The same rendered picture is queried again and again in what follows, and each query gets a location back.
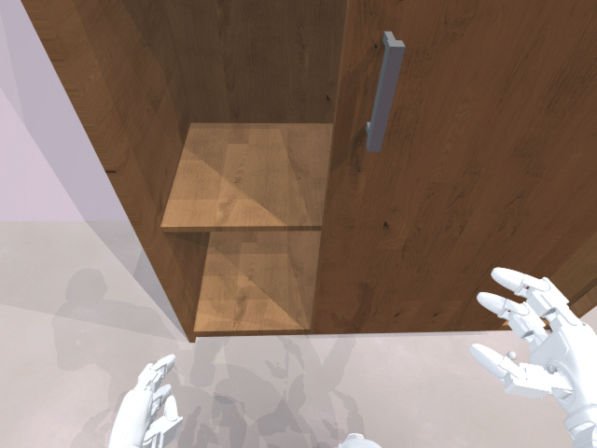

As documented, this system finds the robot right forearm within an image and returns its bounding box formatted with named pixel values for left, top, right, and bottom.
left=563, top=404, right=597, bottom=448

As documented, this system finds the handle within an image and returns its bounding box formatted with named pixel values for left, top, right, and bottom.
left=366, top=32, right=405, bottom=152

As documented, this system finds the wardrobe door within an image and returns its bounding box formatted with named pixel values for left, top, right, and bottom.
left=540, top=232, right=597, bottom=319
left=311, top=0, right=597, bottom=334

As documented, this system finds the right robot hand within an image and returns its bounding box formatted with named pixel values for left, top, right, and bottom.
left=469, top=268, right=597, bottom=414

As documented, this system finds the robot right shin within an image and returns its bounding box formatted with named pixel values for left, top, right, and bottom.
left=345, top=433, right=364, bottom=441

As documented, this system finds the left robot hand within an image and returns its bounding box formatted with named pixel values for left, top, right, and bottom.
left=108, top=354, right=183, bottom=448

